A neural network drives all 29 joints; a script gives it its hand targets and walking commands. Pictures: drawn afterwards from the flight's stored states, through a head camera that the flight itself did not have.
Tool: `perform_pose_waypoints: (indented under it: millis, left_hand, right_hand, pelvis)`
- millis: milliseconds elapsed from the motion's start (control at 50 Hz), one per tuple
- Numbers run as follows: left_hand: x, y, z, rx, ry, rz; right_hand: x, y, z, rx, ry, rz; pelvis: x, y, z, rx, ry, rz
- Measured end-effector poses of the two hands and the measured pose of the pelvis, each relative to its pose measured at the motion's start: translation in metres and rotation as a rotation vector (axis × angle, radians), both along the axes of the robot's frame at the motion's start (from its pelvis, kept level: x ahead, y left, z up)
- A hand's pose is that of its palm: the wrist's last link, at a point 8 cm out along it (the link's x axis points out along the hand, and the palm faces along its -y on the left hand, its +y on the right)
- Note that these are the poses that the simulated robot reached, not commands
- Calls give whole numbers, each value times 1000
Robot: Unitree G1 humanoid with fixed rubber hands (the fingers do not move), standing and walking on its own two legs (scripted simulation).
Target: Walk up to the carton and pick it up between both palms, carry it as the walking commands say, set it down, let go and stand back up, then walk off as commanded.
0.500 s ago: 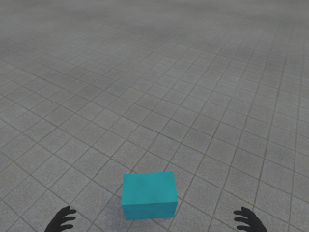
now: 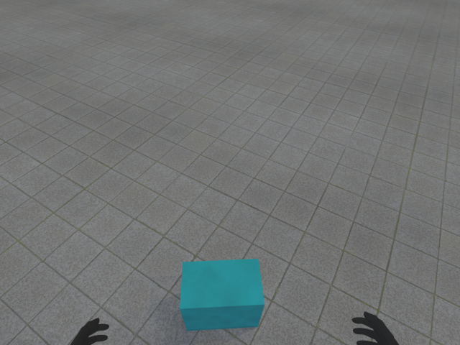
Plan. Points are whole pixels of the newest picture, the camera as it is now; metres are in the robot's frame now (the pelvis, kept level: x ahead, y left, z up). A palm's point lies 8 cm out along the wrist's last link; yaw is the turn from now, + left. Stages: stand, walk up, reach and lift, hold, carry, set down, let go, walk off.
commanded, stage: stand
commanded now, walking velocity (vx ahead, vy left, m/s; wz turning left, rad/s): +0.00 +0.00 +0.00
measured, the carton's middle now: (221, 295) +0.46 +0.05 -0.64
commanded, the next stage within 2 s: walk off in 1.12 s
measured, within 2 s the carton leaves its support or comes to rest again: neither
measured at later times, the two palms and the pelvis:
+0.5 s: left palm out of the picture +0.11 +0.29 -0.08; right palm out of the picture +0.13 -0.25 -0.07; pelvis -0.02 +0.00 +0.00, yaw +0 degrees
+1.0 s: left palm out of the picture +0.09 +0.29 -0.09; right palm out of the picture +0.11 -0.26 -0.08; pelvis -0.02 +0.00 +0.00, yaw +0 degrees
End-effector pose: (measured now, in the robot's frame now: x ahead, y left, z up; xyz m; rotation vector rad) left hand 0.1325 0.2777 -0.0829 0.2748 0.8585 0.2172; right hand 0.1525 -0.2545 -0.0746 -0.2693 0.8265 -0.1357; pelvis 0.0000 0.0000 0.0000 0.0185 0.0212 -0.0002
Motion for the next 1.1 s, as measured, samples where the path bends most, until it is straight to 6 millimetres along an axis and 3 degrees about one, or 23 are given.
perform_pose_waypoints:
  millis: [240,1100]
  left_hand:
    - [-15,3,1,-10,-24,-1]
    - [-40,15,-4,10,33,10]
  right_hand:
    - [-13,1,5,-2,-34,-5]
    - [-42,-7,-8,-1,26,-36]
  pelvis:
    - [-13,2,0,-3,-18,0]
    - [-25,5,1,-7,-35,-1]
